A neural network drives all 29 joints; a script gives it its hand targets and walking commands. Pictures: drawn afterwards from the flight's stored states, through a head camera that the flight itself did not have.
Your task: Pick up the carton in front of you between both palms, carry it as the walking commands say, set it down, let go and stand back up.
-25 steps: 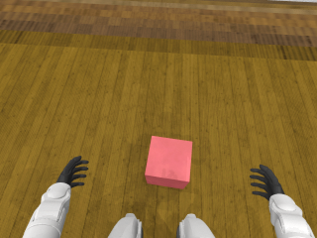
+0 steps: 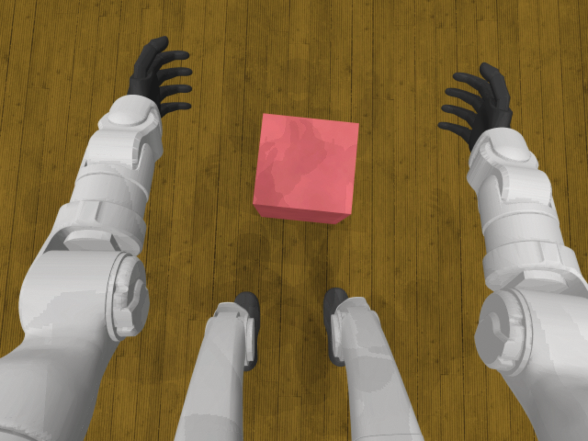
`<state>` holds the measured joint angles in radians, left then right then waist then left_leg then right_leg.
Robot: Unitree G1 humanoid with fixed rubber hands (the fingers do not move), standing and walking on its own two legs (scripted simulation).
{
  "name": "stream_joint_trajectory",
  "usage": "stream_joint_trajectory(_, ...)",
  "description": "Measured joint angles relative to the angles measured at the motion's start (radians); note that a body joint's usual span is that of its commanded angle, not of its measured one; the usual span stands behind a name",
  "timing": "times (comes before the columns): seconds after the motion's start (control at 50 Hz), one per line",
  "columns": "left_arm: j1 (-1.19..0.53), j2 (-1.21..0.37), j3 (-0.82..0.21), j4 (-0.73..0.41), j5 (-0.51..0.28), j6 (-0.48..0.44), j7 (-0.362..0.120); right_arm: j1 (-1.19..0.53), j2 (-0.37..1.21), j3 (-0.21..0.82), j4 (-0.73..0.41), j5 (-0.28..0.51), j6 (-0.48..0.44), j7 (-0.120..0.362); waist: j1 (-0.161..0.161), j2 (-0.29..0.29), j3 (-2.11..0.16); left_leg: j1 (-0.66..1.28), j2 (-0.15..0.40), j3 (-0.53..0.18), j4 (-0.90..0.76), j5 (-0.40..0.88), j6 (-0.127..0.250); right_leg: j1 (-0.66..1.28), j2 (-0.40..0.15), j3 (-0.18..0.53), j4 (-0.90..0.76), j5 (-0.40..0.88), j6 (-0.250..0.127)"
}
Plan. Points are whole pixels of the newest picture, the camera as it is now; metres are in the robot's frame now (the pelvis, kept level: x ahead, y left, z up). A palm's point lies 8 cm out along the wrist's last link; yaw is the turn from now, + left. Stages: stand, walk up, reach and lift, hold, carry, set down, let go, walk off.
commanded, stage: reach and lift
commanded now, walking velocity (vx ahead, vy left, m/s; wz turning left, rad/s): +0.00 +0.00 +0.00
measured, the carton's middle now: (304, 176) +0.53 -0.04 -0.53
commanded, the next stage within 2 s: none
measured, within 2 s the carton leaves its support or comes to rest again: leaves its support in 1.92 s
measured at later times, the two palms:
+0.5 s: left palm (201, 129) +0.55 +0.14 -0.26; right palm (423, 149) +0.50 -0.24 -0.25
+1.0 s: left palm (223, 160) +0.55 +0.14 -0.45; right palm (386, 176) +0.50 -0.23 -0.45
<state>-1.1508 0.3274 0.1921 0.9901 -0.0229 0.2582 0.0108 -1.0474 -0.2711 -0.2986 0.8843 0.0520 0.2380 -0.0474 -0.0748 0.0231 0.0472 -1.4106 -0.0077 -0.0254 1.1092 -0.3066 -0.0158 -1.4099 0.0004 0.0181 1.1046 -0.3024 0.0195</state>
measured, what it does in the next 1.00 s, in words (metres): lowers itself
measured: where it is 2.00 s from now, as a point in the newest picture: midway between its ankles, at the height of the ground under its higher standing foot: (291, 342)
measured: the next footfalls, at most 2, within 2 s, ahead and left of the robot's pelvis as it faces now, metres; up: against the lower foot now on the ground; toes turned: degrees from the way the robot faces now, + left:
none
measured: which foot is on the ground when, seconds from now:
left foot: down 0.00-1.00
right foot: down 0.00-1.00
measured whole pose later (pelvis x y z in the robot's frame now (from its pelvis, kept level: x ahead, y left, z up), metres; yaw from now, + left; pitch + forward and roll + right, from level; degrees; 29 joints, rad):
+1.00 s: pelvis -0.02 +0.00 -0.27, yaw -1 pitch +40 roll -1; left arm -1.54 0.40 0.05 1.18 -0.18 0.10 0.10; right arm -1.45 -0.34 -0.20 1.13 0.19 0.07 -0.11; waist -0.07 0.01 0.33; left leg -2.28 -0.07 -0.06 2.12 -0.55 -0.05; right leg -2.28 0.03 0.04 2.10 -0.53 0.06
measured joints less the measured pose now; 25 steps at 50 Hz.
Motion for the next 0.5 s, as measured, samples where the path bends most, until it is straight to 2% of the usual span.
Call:
stream_joint_trajectory(0.12,-0.139,-0.005,0.050,0.039,0.052,-0.039,-0.002,-0.120,0.031,-0.069,0.012,-0.048,-0.037,-0.005,-0.008,0.001,-0.009,-0.110,-0.005,-0.005,0.018,-0.001,0.000,-0.109,0.001,0.001,0.016,-0.001,0.002)
stream_joint_trajectory(0.28,-0.097,-0.059,0.107,0.000,0.120,-0.114,0.006,-0.074,0.083,-0.143,-0.014,-0.105,-0.125,0.018,-0.009,0.001,-0.085,-0.225,-0.010,-0.013,0.039,-0.032,-0.001,-0.222,0.002,0.000,0.036,-0.033,0.003)
stream_joint_trajectory(0.4,-0.031,-0.095,0.115,-0.008,0.133,-0.159,0.028,-0.023,0.097,-0.165,0.012,-0.119,-0.179,0.028,0.000,0.004,-0.163,-0.388,-0.020,-0.031,0.187,-0.103,-0.008,-0.384,0.015,0.008,0.177,-0.096,0.012)
stream_joint_trajectory(0.5,-0.017,-0.083,0.063,-0.029,0.083,-0.174,0.055,-0.025,0.072,-0.127,0.023,-0.070,-0.197,0.017,0.004,0.002,-0.157,-0.542,-0.035,-0.043,0.373,-0.171,-0.017,-0.539,0.027,0.017,0.360,-0.160,0.021)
